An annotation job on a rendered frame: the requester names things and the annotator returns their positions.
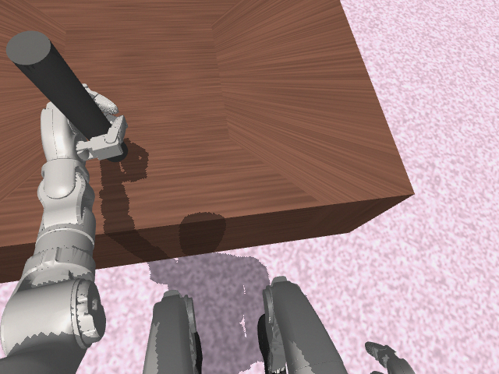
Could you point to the right robot foot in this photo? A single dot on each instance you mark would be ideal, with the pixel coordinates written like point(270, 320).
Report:
point(264, 345)

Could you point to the left robot arm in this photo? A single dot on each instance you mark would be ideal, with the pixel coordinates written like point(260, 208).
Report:
point(55, 314)

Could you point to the can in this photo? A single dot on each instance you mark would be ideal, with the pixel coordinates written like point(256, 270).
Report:
point(35, 55)

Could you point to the left robot hand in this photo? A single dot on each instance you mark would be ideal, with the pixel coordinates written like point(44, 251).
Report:
point(61, 139)

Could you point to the right robot hand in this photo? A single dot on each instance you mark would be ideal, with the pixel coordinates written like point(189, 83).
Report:
point(388, 358)

